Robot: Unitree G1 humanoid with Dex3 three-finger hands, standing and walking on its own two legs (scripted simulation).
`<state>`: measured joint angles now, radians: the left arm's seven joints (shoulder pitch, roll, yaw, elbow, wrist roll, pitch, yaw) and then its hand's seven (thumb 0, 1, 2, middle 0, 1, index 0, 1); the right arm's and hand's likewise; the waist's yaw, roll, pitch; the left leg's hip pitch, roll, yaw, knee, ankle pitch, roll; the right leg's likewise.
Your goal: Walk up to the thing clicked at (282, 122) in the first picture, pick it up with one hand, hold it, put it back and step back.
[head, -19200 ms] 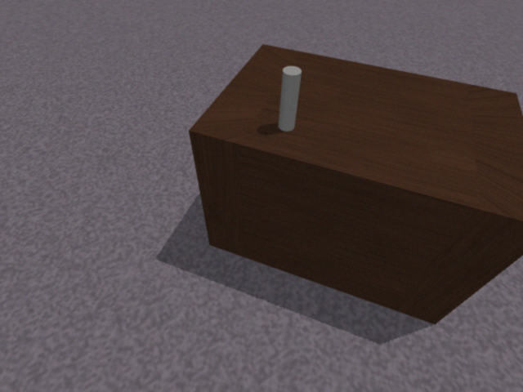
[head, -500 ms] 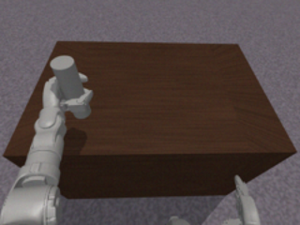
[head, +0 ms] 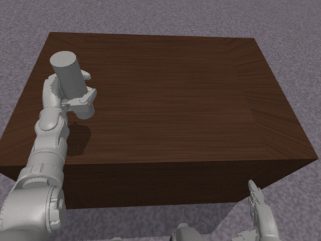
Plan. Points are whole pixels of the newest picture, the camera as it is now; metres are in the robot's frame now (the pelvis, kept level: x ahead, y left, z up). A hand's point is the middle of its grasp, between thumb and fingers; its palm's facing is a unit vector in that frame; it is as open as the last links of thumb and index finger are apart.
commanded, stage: lower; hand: left
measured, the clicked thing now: (75, 89) +0.46 +0.17 +0.10
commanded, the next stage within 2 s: loosen in 1.04 s
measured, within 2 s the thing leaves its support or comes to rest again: rests again in 0.82 s
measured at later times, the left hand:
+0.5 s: hand (87, 104) +0.47 +0.16 +0.03, palm faces +0.08 -1.00 -0.01, open 6.8 cm
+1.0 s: hand (90, 109) +0.48 +0.16 +0.00, palm faces +0.08 -1.00 -0.01, open 6.8 cm
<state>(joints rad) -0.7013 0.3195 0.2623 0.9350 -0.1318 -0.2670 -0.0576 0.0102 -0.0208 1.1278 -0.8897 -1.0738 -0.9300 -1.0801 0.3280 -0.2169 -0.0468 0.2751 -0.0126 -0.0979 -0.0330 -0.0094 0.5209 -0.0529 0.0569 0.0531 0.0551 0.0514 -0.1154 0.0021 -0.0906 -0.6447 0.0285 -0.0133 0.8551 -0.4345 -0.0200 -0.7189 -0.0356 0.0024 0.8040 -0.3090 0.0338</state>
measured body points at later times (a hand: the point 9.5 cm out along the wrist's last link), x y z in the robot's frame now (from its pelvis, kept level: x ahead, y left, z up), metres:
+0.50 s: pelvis -0.01 +0.00 -0.02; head +0.10 +0.02 +0.41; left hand +0.46 +0.21 +0.03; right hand +0.15 -0.26 -0.05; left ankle -0.01 +0.13 -0.70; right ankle +0.05 -0.14 -0.70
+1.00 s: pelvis -0.01 +0.00 -0.04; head +0.11 +0.02 +0.39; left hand +0.47 +0.21 +0.00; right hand +0.15 -0.27 -0.05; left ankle -0.01 +0.13 -0.70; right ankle +0.05 -0.14 -0.70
